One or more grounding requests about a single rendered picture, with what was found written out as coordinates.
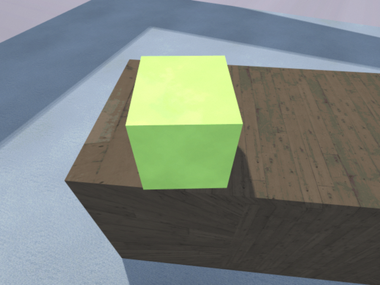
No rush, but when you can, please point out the pedestal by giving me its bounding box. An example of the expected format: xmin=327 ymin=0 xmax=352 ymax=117
xmin=65 ymin=59 xmax=380 ymax=285

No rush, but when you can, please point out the carton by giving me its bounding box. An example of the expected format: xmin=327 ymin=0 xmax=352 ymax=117
xmin=125 ymin=56 xmax=243 ymax=189

